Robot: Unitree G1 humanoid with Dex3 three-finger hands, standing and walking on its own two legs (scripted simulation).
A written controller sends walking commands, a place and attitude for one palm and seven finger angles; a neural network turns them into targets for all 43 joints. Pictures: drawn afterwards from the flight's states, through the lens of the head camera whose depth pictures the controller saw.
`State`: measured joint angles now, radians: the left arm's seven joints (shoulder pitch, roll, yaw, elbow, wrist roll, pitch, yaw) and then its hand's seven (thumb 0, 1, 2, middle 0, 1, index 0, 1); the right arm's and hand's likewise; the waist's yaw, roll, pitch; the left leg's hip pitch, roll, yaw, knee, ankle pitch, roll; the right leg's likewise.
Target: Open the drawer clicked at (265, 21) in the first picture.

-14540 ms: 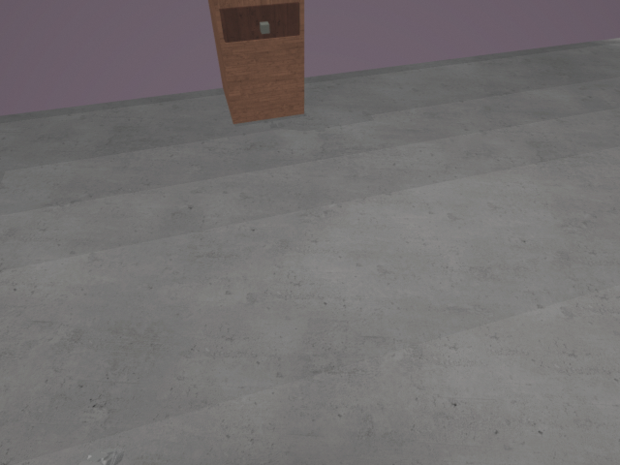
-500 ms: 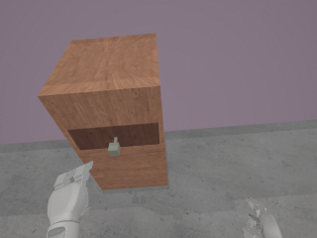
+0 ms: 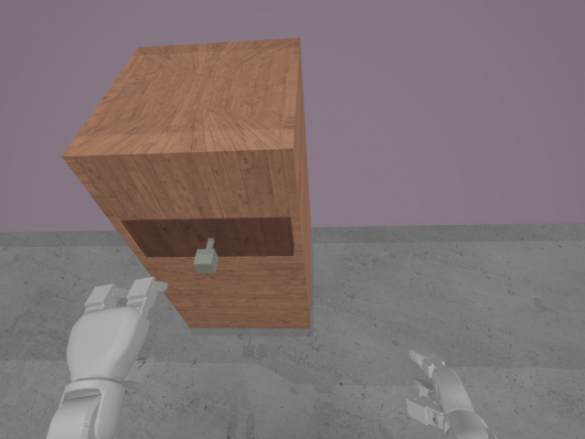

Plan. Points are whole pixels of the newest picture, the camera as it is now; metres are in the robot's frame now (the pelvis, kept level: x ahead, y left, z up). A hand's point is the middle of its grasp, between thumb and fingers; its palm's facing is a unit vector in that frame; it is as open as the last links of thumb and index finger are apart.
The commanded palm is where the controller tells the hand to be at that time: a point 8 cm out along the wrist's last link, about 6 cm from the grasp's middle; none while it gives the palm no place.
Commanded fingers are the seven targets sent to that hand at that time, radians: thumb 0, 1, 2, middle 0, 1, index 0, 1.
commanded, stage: raise the hand with hooked fingers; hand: left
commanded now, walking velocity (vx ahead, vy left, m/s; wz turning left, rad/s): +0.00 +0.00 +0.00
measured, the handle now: (208, 253) +0.51 +0.29 -0.20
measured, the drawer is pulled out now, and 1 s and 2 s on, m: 0.00 0.00 0.00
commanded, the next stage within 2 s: move the hooked fingers above the handle in 1.10 s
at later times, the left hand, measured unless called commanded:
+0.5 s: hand (132, 265) +0.31 +0.27 +0.07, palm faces +0.10 -0.10 -0.99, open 13.5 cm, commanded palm +0.28 +0.28 +0.13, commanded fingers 0.00 -0.50 0.30 -0.30 -1.20 -0.30 -1.20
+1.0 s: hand (105, 243) +0.33 +0.31 +0.10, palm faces +0.04 -0.09 -1.00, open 13.8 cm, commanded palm +0.30 +0.31 +0.16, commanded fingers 0.00 -0.50 0.30 -0.30 -1.20 -0.30 -1.20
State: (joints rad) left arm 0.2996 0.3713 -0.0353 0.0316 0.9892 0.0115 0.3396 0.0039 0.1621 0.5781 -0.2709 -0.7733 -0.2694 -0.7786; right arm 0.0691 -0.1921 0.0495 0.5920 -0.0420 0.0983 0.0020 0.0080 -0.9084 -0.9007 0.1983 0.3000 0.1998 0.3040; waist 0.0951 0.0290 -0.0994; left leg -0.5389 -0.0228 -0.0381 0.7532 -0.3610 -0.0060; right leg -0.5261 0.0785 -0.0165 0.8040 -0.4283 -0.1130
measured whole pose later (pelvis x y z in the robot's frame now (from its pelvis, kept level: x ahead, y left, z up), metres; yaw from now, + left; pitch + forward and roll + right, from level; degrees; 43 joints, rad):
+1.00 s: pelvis +0.01 +0.09 +0.03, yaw -3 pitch +3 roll +0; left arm -0.09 0.44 -0.09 0.09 0.97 0.10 0.12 0.00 -0.49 0.30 -0.32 -1.20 -0.32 -1.20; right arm 0.18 -0.24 0.00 0.62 0.01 0.12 -0.01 0.01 -0.91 -0.90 0.20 0.30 0.20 0.30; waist 0.07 0.07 -0.02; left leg -0.31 -0.10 -0.07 0.54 -0.27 0.06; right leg -0.28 0.03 0.07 0.53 -0.30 0.00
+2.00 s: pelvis +0.01 +0.06 -0.01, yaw -5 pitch +18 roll -1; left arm -0.36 0.46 0.05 0.76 1.07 -0.08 0.39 0.00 -0.48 0.30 -0.32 -1.20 -0.32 -1.20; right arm 0.28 -0.25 -0.07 0.68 0.00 0.11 -0.04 0.01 -0.91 -0.90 0.20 0.30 0.20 0.30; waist -0.03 0.04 -0.17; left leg -0.76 -0.05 -0.07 0.88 -0.43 0.03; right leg -0.73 0.09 0.05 0.85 -0.44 -0.03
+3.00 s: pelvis -0.03 +0.07 -0.09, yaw -6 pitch +30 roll -4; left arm -0.78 0.55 0.08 1.16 1.11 0.00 0.48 0.00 -0.48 0.30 -0.33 -1.21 -0.33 -1.22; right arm 0.29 -0.24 0.00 0.73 -0.04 0.05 0.01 0.00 -0.91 -0.90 0.20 0.30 0.20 0.30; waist -0.14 0.06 -0.20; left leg -1.28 -0.04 -0.08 1.28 -0.52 0.02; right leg -1.24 0.13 0.00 1.21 -0.51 -0.03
